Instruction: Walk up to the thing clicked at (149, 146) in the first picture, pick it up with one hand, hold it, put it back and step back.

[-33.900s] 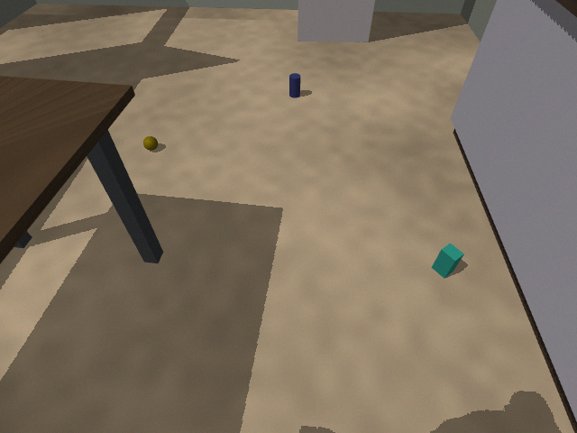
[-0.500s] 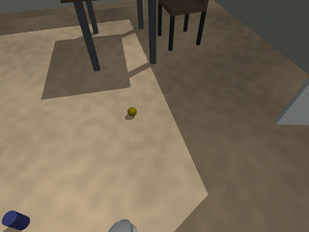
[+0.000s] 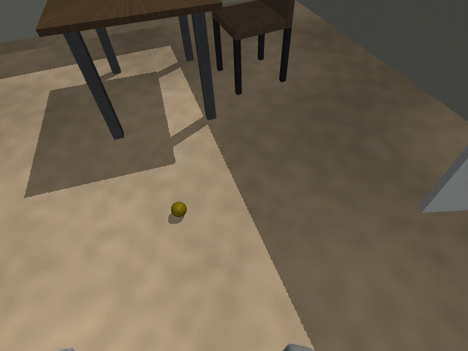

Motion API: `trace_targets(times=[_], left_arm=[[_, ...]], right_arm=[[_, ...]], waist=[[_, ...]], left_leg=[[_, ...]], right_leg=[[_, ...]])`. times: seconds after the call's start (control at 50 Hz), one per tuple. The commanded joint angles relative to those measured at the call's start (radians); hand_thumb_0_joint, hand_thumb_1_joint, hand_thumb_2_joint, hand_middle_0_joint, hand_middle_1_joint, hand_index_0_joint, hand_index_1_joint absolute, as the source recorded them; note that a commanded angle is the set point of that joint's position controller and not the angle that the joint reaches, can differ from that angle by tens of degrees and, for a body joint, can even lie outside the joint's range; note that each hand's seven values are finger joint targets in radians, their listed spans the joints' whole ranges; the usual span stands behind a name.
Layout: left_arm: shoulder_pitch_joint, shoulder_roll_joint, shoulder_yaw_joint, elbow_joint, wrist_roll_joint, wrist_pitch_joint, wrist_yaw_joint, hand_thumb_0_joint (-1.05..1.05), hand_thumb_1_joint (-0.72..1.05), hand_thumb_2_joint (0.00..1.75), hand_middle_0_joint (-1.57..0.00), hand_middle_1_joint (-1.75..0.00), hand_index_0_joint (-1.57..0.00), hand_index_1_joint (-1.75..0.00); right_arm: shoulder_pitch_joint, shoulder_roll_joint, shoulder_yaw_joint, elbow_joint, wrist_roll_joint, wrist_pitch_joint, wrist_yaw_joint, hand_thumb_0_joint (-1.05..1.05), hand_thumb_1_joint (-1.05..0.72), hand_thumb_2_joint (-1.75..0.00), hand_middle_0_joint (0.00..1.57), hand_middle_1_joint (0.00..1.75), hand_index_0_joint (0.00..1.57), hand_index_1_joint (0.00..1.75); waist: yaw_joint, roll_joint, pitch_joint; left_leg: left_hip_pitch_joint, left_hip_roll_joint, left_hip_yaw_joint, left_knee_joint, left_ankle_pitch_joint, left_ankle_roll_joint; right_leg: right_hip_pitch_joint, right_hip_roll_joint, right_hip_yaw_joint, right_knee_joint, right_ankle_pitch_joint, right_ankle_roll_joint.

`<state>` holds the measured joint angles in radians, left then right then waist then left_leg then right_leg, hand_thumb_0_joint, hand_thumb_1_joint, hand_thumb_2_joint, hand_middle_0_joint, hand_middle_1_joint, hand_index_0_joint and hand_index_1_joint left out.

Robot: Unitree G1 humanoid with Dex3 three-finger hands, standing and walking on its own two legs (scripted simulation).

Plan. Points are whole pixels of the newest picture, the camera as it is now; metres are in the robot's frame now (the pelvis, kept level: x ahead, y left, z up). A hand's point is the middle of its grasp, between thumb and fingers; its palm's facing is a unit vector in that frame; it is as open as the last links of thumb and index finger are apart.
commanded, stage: walk up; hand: left
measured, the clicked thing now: (178, 209) +0.86 +0.31 -0.71
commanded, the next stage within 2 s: none
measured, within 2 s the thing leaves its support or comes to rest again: neither
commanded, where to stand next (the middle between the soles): +0.47 +0.01 m, yaw +1 degrees
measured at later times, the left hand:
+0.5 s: hand (94, 332) +0.20 +0.29 -0.14, palm faces +0.00 -0.93 -0.38, open 7.4 cm
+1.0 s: hand (122, 242) +0.36 +0.26 -0.09, palm faces +0.03 -0.88 -0.47, open 7.4 cm
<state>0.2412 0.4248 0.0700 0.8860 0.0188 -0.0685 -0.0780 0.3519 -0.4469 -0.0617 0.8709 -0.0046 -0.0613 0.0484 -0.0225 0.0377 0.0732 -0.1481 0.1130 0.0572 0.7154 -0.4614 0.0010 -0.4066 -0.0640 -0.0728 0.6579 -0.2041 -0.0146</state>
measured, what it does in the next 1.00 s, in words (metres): walks ahead: left foot, then right foot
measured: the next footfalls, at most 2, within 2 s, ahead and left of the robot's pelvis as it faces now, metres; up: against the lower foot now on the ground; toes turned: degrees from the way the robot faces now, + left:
left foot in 0.42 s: +0.30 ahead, +0.13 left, +0.00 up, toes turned +6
right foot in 0.78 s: +0.46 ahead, -0.13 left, +0.00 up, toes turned -2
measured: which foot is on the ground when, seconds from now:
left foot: up 0.00-0.40, down 0.42-0.78, up 0.80-1.00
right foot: down 0.00-0.44, up 0.46-0.76, down 0.78-1.00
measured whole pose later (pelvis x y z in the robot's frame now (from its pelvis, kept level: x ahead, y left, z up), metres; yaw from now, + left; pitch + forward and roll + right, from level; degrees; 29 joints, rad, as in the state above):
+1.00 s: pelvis +0.34 -0.03 +0.02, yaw +2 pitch -3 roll +1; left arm 0.35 0.40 0.04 0.87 0.01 -0.10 -0.02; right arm 0.28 -0.45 -0.06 0.88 -0.02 -0.01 0.06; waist 0.03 0.08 0.08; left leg -0.50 0.06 0.01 0.96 -0.34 0.01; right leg -0.25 -0.05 -0.08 0.55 -0.25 -0.02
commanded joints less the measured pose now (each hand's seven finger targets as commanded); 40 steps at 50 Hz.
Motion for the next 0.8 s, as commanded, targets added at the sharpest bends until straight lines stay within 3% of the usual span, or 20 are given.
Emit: trace_targets(times=[0.0, 0.04, 0.1, 0.18, 0.24, 0.32, 0.36, 0.38, 0.4, 0.42, 0.44, 0.5, 0.52, 0.56, 0.62, 0.66, 0.72, 0.74, 0.76, 0.78], left_arm=[[0.195, 0.355, 0.096, -0.052, -0.019, -0.031, 0.039, 0.0, 0.9, 0.9, -0.2, -0.3, -0.2, -0.3], [0.112, 0.286, 0.073, -0.073, -0.025, -0.033, 0.051, 0.0, 0.9, 0.9, -0.2, -0.3, -0.2, -0.3], [0.083, 0.243, 0.058, -0.086, -0.022, -0.043, 0.052, 0.0, 0.9, 0.9, -0.2, -0.3, -0.2, -0.3], [0.097, 0.256, 0.064, -0.113, -0.012, -0.047, 0.051, 0.0, 0.9, 0.9, -0.2, -0.3, -0.2, -0.3], [0.126, 0.255, 0.06, -0.116, -0.01, -0.046, 0.049, 0.0, 0.9, 0.9, -0.2, -0.3, -0.2, -0.3], [0.089, 0.272, 0.058, -0.134, -0.01, -0.038, 0.048, 0.0, 0.9, 0.9, -0.2, -0.3, -0.2, -0.3], [0.079, 0.252, 0.044, -0.139, -0.009, -0.033, 0.05, 0.0, 0.9, 0.9, -0.2, -0.3, -0.2, -0.3], [0.122, 0.204, 0.024, -0.141, -0.014, -0.029, 0.052, 0.0, 0.9, 0.9, -0.2, -0.3, -0.2, -0.3], [0.162, 0.121, -0.001, -0.154, -0.024, -0.025, 0.052, 0.0, 0.9, 0.9, -0.2, -0.3, -0.2, -0.3], [0.174, 0.19, 0.018, -0.132, -0.022, -0.014, 0.065, 0.0, 0.9, 0.9, -0.2, -0.3, -0.2, -0.3], [0.124, 0.25, 0.025, -0.116, -0.016, -0.011, 0.07, 0.0, 0.9, 0.9, -0.2, -0.3, -0.2, -0.3], [0.163, 0.22, 0.025, -0.071, -0.023, -0.008, 0.057, 0.0, 0.9, 0.9, -0.2, -0.3, -0.2, -0.3], [0.189, 0.208, 0.027, -0.055, -0.024, -0.006, 0.05, 0.0, 0.9, 0.9, -0.2, -0.3, -0.2, -0.3], [0.165, 0.185, 0.027, -0.062, -0.019, -0.003, 0.037, 0.0, 0.9, 0.9, -0.2, -0.3, -0.2, -0.3], [0.107, 0.179, 0.034, -0.08, -0.011, -0.009, 0.028, 0.0, 0.9, 0.9, -0.2, -0.3, -0.2, -0.3], [0.107, 0.181, 0.041, -0.064, -0.01, -0.016, 0.028, 0.0, 0.9, 0.9, -0.2, -0.3, -0.2, -0.3], [0.194, 0.209, 0.062, -0.018, -0.004, -0.027, 0.038, 0.0, 0.9, 0.9, -0.2, -0.3, -0.2, -0.3], [0.269, 0.234, 0.076, -0.001, -0.003, -0.034, 0.049, 0.0, 0.9, 0.9, -0.2, -0.3, -0.2, -0.3], [0.338, 0.306, 0.096, -0.002, 0.006, -0.045, 0.063, 0.0, 0.9, 0.9, -0.2, -0.3, -0.2, -0.3], [0.312, 0.385, 0.099, -0.034, 0.001, -0.052, 0.068, 0.0, 0.9, 0.9, -0.2, -0.3, -0.2, -0.3]], right_arm=[[-0.08, -0.207, -0.046, -0.107, 0.005, -0.017, -0.032, 0.0, -0.9, -0.9, 0.2, 0.3, 0.2, 0.3], [-0.044, -0.192, -0.039, -0.069, 0.022, -0.02, -0.025, 0.0, -0.9, -0.9, 0.2, 0.3, 0.2, 0.3], [0.008, -0.161, -0.04, -0.035, 0.005, -0.008, -0.006, 0.0, -0.9, -0.9, 0.2, 0.3, 0.2, 0.3], [-0.088, -0.138, -0.043, -0.076, -0.01, -0.001, 0.014, 0.0, -0.9, -0.9, 0.2, 0.3, 0.2, 0.3], [-0.158, -0.127, -0.044, -0.101, -0.013, -0.005, 0.022, 0.0, -0.9, -0.9, 0.2, 0.3, 0.2, 0.3], [-0.15, -0.129, -0.052, -0.103, -0.011, -0.016, 0.029, 0.0, -0.9, -0.9, 0.2, 0.3, 0.2, 0.3], [-0.043, -0.156, -0.067, -0.067, -0.016, -0.023, 0.018, 0.0, -0.9, -0.9, 0.2, 0.3, 0.2, 0.3], [0.05, -0.201, -0.085, -0.043, -0.025, -0.03, 0.006, 0.0, -0.9, -0.9, 0.2, 0.3, 0.2, 0.3], [0.117, -0.294, -0.11, -0.056, -0.042, -0.035, -0.007, 0.0, -0.9, -0.9, 0.2, 0.3, 0.2, 0.3], [0.093, -0.329, -0.114, -0.09, -0.006, -0.034, -0.014, 0.0, -0.9, -0.9, 0.2, 0.3, 0.2, 0.3], [0.062, -0.309, -0.116, -0.087, 0.018, -0.029, -0.015, 0.0, -0.9, -0.9, 0.2, 0.3, 0.2, 0.3], [-0.034, -0.213, -0.071, -0.108, 0.014, -0.034, -0.022, 0.0, -0.9, -0.9, 0.2, 0.3, 0.2, 0.3], [-0.047, -0.21, -0.066, -0.105, 0.011, -0.038, -0.022, 0.0, -0.9, -0.9, 0.2, 0.3, 0.2, 0.3], [-0.057, -0.218, -0.07, -0.117, -0.002, -0.036, -0.019, 0.0, -0.9, -0.9, 0.2, 0.3, 0.2, 0.3], [-0.053, -0.245, -0.075, -0.127, -0.006, -0.034, -0.011, 0.0, -0.9, -0.9, 0.2, 0.3, 0.2, 0.3], [-0.09, -0.24, -0.073, -0.141, -0.007, -0.025, -0.005, 0.0, -0.9, -0.9, 0.2, 0.3, 0.2, 0.3], [-0.139, -0.207, -0.058, -0.16, -0.005, -0.003, 0.005, 0.0, -0.9, -0.9, 0.2, 0.3, 0.2, 0.3], [-0.112, -0.16, -0.042, -0.159, -0.009, 0.004, 0.002, 0.0, -0.9, -0.9, 0.2, 0.3, 0.2, 0.3], [-0.1, -0.094, -0.02, -0.169, -0.009, 0.006, 0.002, 0.0, -0.9, -0.9, 0.2, 0.3, 0.2, 0.3], [-0.087, -0.115, -0.024, -0.17, -0.011, 0.016, -0.003, 0.0, -0.9, -0.9, 0.2, 0.3, 0.2, 0.3]], waist=[[0.126, -0.193, -0.06], [0.075, -0.171, -0.037], [0.045, -0.203, -0.027], [0.066, -0.2, -0.013], [0.085, -0.18, -0.007], [0.052, -0.154, -0.021], [-0.018, -0.071, -0.069], [-0.055, 0.067, -0.133], [-0.068, 0.3, -0.18], [-0.061, 0.182, -0.159], [-0.054, 0.051, -0.105], [0.014, 0.046, -0.013], [0.027, 0.096, -0.015], [0.017, 0.141, -0.013], [0.007, 0.16, -0.003], [0.021, 0.146, -0.009], [0.083, 0.052, -0.028], [0.121, -0.053, -0.058], [0.163, -0.282, -0.051], [0.141, -0.314, -0.042]], left_leg=[[-0.536, -0.076, -0.139, 0.519, -0.043, 0.038], [-0.516, -0.04, -0.139, 0.464, 0.067, 0.039], [-0.403, -0.038, -0.106, 0.318, 0.128, 0.02], [-0.406, -0.026, -0.062, 0.101, 0.186, -0.003], [-0.352, -0.032, -0.028, -0.016, 0.275, 0.007], [-0.192, -0.053, 0.012, -0.126, 0.291, 0.027], [0.01, -0.09, 0.024, -0.168, 0.286, 0.048], [0.174, -0.068, -0.05, -0.236, 0.186, 0.089], [0.303, 0.185, -0.451, -0.325, 0.081, 0.166], [0.256, 0.333, -0.736, -0.458, -0.009, 0.27], [0.167, 0.327, -0.683, -0.446, 0.026, 0.303], [0.006, 0.183, -0.304, -0.42, 0.281, 0.211], [-0.046, 0.156, -0.232, -0.412, 0.332, 0.203], [-0.08, 0.134, -0.177, -0.418, 0.322, 0.226], [-0.126, 0.155, -0.189, -0.434, 0.197, 0.245], [-0.189, 0.127, -0.166, -0.406, 0.102, 0.224], [-0.357, 0.058, -0.101, -0.244, -0.092, 0.166], [-0.436, 0.024, -0.079, -0.091, -0.137, 0.136], [-0.566, -0.084, 0.024, 0.229, -0.108, 0.083], [-0.632, -0.139, -0.036, 0.411, -0.117, 0.047]], right_leg=[[0.397, -0.377, 0.678, -0.411, -0.253, -0.229], [0.357, -0.278, 0.44, -0.367, -0.037, -0.214], [0.255, -0.209, 0.236, -0.362, 0.156, -0.198], [0.262, -0.222, 0.178, -0.386, 0.102, -0.221], [0.246, -0.205, 0.14, -0.374, 0.1, -0.194], [0.188, -0.205, 0.118, -0.304, 0.029, -0.176], [0.112, -0.175, 0.076, -0.128, 0.144, -0.143], [0.039, -0.101, 0.009, 0.119, 0.193, -0.107], [-0.179, 0.013, -0.022, 0.419, -0.123, -0.04], [-0.265, 0.07, 0.052, 0.507, -0.35, -0.035], [-0.269, 0.02, 0.127, 0.574, -0.315, -0.041], [-0.187, -0.05, 0.149, 0.44, -0.184, -0.031], [-0.131, -0.052, 0.118, 0.389, -0.164, -0.022], [-0.09, -0.052, 0.077, 0.266, -0.159, 0.003], [-0.03, -0.052, 0.049, 0.112, -0.1, 0.007], [0.055, -0.017, 0.02, 0.037, -0.045, 0.005], [0.309, 0.047, -0.032, -0.049, 0.021, 0.004], [0.437, 0.038, 0.027, -0.08, -0.077, -0.008], [0.482, -0.151, 0.339, -0.289, -0.385, -0.066], [0.384, -0.384, 0.772, -0.486, -0.603, -0.18]])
